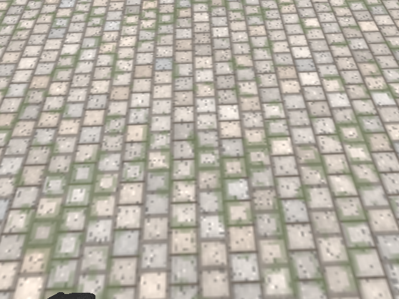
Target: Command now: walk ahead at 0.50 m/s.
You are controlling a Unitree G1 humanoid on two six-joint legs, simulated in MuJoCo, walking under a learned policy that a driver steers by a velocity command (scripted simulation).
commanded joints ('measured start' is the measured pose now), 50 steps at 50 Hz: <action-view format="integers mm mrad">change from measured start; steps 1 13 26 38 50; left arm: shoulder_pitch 313 248 414 121 16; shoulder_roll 175 159 46 78 121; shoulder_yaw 55 51 13 38 47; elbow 23 67 94 26 -31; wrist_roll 1 1 9 4 -9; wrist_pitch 2 -5 27 23 -4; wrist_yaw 8 27 40 42 -5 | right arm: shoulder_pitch -16 -271 73 -114 -18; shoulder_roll -138 -30 -278 -117 -168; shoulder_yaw -17 0 -85 -32 -47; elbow -95 -157 -88 -62 17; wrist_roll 35 -8 -19 -11 9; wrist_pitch -55 -21 -34 -49 4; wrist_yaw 11 7 23 8 -13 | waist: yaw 156 89 -47 44 71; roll -163 -59 193 50 75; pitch -235 5 -376 -5 -39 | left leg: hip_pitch -652 -532 502 -46 200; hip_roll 30 129 350 202 253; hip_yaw -93 -12 -472 -96 -44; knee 524 -61 -311 -671 -420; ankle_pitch -12 529 314 535 864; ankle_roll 37 -27 299 217 138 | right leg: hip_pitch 747 362 -25 -174 48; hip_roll -342 -167 20 -138 -15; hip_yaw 611 112 -10 79 0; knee -280 -466 525 277 -97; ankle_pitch -226 184 6 82 53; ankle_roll -210 -149 40 80 -16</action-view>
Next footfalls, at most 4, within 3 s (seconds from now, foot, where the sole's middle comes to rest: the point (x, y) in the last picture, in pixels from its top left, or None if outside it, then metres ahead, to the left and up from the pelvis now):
0.50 left None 0.44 0.13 -0.76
1.02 right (231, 215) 0.74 -0.10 -0.76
1.52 left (167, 162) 1.00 0.13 -0.76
1.82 right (229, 172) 0.93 -0.12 -0.76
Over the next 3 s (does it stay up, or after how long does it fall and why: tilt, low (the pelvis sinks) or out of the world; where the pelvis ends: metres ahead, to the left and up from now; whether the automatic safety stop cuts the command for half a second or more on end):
stays up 0.93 0.02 0.01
